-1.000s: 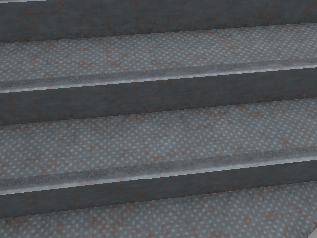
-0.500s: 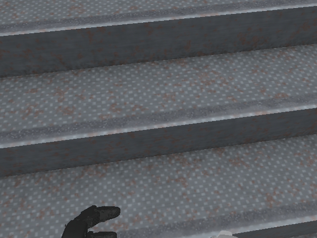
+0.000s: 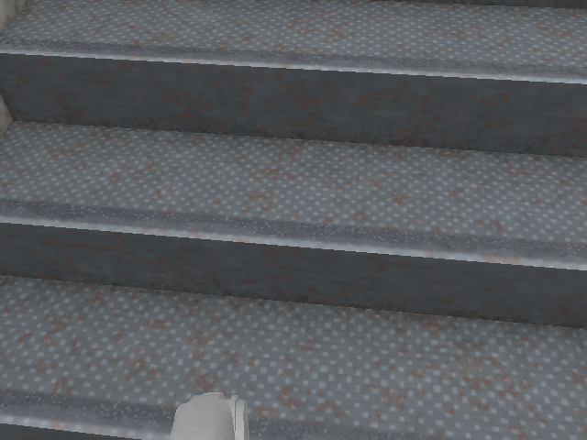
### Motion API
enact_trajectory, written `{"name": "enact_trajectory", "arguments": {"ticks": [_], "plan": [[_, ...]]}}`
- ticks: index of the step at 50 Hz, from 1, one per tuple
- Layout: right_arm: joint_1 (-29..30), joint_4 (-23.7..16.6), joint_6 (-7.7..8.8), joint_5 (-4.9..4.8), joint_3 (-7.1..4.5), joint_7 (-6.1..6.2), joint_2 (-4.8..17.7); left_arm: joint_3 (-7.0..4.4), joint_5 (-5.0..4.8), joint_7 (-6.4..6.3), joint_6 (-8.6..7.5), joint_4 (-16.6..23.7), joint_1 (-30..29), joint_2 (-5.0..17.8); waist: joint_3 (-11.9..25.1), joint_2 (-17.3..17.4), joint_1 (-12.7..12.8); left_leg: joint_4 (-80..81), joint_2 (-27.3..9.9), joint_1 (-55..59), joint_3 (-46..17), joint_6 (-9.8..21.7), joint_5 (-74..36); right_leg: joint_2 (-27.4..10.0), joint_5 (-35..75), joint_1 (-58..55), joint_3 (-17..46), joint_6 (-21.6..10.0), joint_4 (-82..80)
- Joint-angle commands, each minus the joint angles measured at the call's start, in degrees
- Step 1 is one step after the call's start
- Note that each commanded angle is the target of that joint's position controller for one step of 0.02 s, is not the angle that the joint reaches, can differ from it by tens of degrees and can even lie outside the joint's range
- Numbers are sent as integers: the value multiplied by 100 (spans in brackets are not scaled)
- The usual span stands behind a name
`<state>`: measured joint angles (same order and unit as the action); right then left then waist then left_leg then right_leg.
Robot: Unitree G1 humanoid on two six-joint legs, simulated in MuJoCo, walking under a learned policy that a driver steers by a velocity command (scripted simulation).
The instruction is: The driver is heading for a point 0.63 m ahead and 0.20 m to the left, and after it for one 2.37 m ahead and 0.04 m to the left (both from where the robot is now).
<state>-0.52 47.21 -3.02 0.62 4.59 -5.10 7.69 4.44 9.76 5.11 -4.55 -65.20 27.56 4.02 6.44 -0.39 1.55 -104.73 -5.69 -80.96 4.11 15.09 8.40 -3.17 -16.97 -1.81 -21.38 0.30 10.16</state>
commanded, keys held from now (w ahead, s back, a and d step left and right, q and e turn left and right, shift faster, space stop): w+q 0.24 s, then q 0.76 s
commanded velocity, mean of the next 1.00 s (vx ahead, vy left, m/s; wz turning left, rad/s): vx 0.23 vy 0.00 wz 0.59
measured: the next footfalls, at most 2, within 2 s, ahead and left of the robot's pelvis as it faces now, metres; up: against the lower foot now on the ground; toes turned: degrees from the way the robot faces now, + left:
left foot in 0.10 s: +0.22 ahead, +0.12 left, +0.17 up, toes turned +4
right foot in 0.52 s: +0.50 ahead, -0.04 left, +0.34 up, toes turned +19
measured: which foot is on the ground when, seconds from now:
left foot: up 0.00-0.08, down 0.10-0.54, up 0.56-1.00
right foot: down 0.00-0.14, up 0.16-0.50, down 0.52-1.00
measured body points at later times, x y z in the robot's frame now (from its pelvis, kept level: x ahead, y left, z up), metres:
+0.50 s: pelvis +0.29 +0.02 +0.18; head +0.28 +0.02 +0.63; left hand +0.52 +0.25 +0.15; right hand +0.27 -0.17 +0.02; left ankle +0.19 +0.11 -0.57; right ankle +0.47 -0.05 -0.37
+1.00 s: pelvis +0.39 +0.05 +0.29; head +0.37 +0.05 +0.74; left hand +0.36 +0.32 +0.18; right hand +0.69 -0.03 +0.21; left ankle +0.34 +0.18 -0.34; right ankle +0.47 -0.05 -0.40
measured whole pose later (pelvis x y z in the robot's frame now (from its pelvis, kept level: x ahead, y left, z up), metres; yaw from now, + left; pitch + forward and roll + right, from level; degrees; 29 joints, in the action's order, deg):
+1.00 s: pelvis +0.39 +0.05 +0.29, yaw +38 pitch +4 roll -5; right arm -5.8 44.9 3.2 5.0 -2.2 -2.3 15.7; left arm 0.9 2.2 -2.8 -7.0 -45.4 8.3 9.9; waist 6.2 2.9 4.2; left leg -73.7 -6.1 -45.5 -4.7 -0.2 4.1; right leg -6.9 -24.3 26.0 -18.3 -0.2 48.0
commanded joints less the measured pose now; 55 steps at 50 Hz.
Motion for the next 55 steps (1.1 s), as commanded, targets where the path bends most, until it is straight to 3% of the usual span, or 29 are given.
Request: {"name": "enact_trajectory", "arguments": {"ticks": [1,4,5,6,7,8,9,11,13,15,16,19,20,21,23,26,27,28,29,30,31,32,34,38,43,50,51,54,55], "plan": [[1217,-862,-11,58,-101,-211,228,-223,-349,77,-159,337,-367,1421,-352,-777,-703,1068,429,2367,828,-28,371,-1597,7129,1383,144,-1496,-823],[-19,-625,74,17,-256,-223,621,-496,-566,51,-314,417,-420,2273,-68,-1355,-1219,3957,1446,3124,1024,-553,1259,-1778,10632,-790,258,-1530,830],[-573,-382,131,-69,-349,-104,744,-588,-473,108,-215,296,-218,2402,43,-1505,-1223,4608,1709,3955,1005,-550,982,-1670,10975,-639,284,-1550,1545],[-1971,194,107,-150,-559,131,1330,-556,-3,247,-158,336,25,2108,1100,-724,-1353,4359,1520,6557,-424,-134,-811,-1301,10204,1359,570,-1324,3633],[-3438,711,97,4,-665,292,1555,-466,192,491,-72,328,194,1583,1895,209,-1541,6143,798,8928,-2843,541,-463,-540,5036,3603,1171,-933,5559],[-4027,967,165,204,-827,300,1903,-547,-418,581,47,565,-481,1369,1342,652,-1622,7748,22,8444,-4862,640,-7,589,1967,4847,2381,-767,8804],[-3909,1179,365,343,-844,341,1733,-531,-648,496,61,767,-908,990,630,663,-1377,7909,-181,7772,-4805,383,575,724,2133,5914,3429,-858,10456],[-3077,1440,694,200,-582,234,690,-439,-411,207,-39,1265,-1848,774,161,692,-611,7555,111,6879,-3887,325,922,674,1835,6985,3508,-1166,11629],[-1921,1489,719,281,-289,41,11,-280,-522,9,107,1485,-1999,525,-135,-96,208,7710,266,5642,-2828,52,-47,345,1692,7145,3162,-1435,11575],[-906,1085,871,286,-241,43,64,-316,-711,-228,195,1713,-2189,878,-228,-150,476,8222,464,4592,-1928,-88,-1127,101,652,6530,2686,-1187,10584],[-1169,987,966,346,-255,131,269,-318,-902,-327,140,1983,-2472,915,-121,616,363,8419,496,4462,-1914,-59,-1562,270,-127,6491,2489,-1055,11449],[-2967,1605,1003,688,-180,234,427,-247,-816,-424,87,2418,-3305,909,-18,-293,-48,8064,347,5775,-2298,-474,-1196,101,-66,7522,2422,-863,10775],[-3545,1654,986,710,-242,257,627,-211,-883,-479,81,2738,-3896,955,-186,100,-371,8255,447,5922,-2248,-481,-1534,102,-437,7730,2259,-795,10461],[-3009,1307,1018,610,-283,172,798,-167,-897,-513,224,2893,-4129,897,-259,138,-145,8727,224,5424,-2326,-336,-2119,-138,-435,6794,2055,-544,9033],[-2090,586,1167,-73,-425,98,1233,-169,-826,-433,399,3187,-4427,749,-31,806,312,9553,275,3285,-2334,-117,-3929,344,-610,3376,1131,-115,7489],[-1838,163,1299,-225,-786,57,1752,-482,-837,-439,614,2653,-2972,1435,413,836,589,8295,-155,6167,-2281,-51,-7850,1121,50,3155,979,-50,4873],[-2039,219,1260,82,-740,-67,1143,-638,-842,-621,577,2297,-1610,1799,1473,85,719,6344,117,6137,-2162,-365,-7837,478,2049,1480,2503,-818,4299],[-2891,61,1117,546,-510,-146,170,-652,-784,-705,514,2004,-293,1946,3402,-1925,634,4246,1064,4183,-2046,-846,-2550,-1504,3213,-937,6375,-2854,2772],[-2229,275,881,143,-767,-141,622,-689,-214,-634,491,2254,-395,1910,1761,-1999,1265,996,1590,2791,-2679,-1060,104,-2021,-117,553,8419,-2886,1377],[-1841,97,833,-76,-768,-51,542,-691,-356,-602,164,2090,-1177,1958,235,-1277,600,329,1359,1976,-2540,-1014,-411,-1646,-1643,1798,7297,-2234,1289],[-1824,236,702,-82,-766,114,561,-659,-596,-553,-6,1910,-2069,1562,-20,-778,58,161,1044,1962,-2189,-909,-642,-1429,-1818,2613,5996,-1848,1586],[-1811,313,597,111,-778,284,684,-475,-752,-590,-99,1875,-2532,705,159,331,-153,204,820,2301,-1850,-855,-578,-1376,-898,2905,4893,-1545,1773],[-1429,99,518,332,-616,301,399,-289,-851,-739,-231,1851,-3132,-134,225,474,-644,1214,320,3038,-1419,-996,84,-721,50,3391,3287,-942,1694],[-880,-7,630,135,-544,6,699,-521,-560,-946,-314,2058,-3015,732,338,215,-337,511,531,2839,-1215,-1142,-194,-640,836,3114,2141,-1047,1362],[-555,-361,679,262,-827,156,1522,-598,-665,-785,-244,2292,-2682,1270,227,-133,-127,1317,290,2708,-1397,-1514,-400,-1297,-87,2644,2148,-1265,1361],[-177,-603,664,522,-662,286,864,-527,-791,-852,-326,2171,-1710,1392,-146,-147,369,4980,-261,3766,-360,-1571,-446,-1568,-1399,2196,1588,-564,2651],[-3,-642,625,499,-654,258,789,-551,-643,-866,-324,2168,-1703,1448,-408,-175,544,5674,-213,4088,-122,-1585,-832,-1714,-2101,2409,1717,-458,2768],[98,-493,1013,-4,-1004,343,1670,-550,-763,-1071,64,2225,-1013,1450,581,1029,670,6891,128,6248,249,-1163,-3517,-491,-1009,2338,976,-138,4556],[-513,-275,1103,-75,-1139,402,1870,-591,-706,-1023,64,2437,-1281,1425,1066,1259,232,6445,-193,7998,-444,-843,-4988,-197,-984,3529,876,204,5495]]}}
Velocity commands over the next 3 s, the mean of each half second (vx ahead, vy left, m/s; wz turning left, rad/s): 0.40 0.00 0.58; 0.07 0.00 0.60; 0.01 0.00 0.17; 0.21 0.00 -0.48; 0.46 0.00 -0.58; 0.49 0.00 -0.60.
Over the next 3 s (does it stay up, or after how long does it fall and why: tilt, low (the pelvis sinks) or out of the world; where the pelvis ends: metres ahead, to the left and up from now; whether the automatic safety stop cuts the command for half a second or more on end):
stays up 0.77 0.22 0.48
